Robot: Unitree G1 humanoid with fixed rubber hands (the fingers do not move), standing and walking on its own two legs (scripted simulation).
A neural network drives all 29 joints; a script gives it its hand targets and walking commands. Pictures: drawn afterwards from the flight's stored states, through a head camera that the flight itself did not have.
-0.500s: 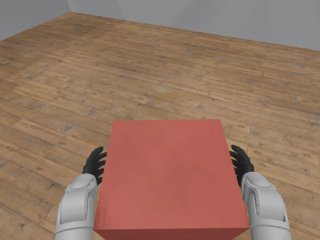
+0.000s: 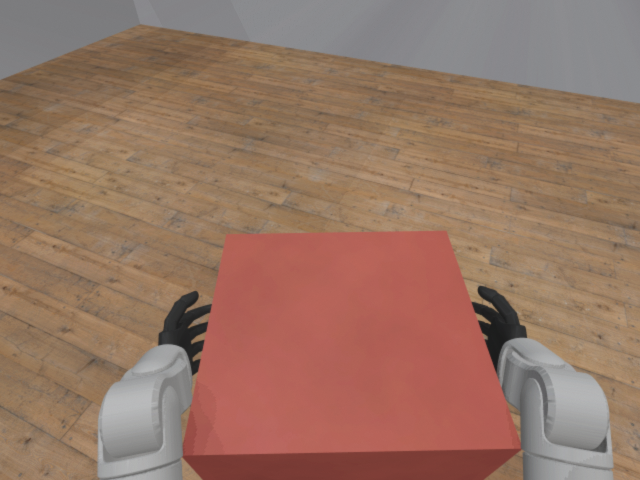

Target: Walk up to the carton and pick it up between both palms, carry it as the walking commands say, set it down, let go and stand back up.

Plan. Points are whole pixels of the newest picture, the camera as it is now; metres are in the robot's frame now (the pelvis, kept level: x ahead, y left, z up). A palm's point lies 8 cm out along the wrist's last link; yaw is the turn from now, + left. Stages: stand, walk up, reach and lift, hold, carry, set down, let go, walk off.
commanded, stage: carry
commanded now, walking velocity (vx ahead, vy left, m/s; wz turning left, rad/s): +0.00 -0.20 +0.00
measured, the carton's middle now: (338, 377) +0.27 -0.01 -0.01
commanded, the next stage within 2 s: none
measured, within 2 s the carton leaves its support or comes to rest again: neither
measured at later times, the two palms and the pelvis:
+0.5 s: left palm (156, 387) +0.22 +0.19 +0.08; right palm (501, 372) +0.22 -0.18 +0.08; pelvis -0.03 +0.00 +0.00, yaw +0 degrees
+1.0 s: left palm (149, 394) +0.21 +0.20 +0.07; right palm (498, 377) +0.22 -0.17 +0.08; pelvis -0.03 +0.01 +0.00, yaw +0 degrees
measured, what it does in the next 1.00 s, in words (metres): stands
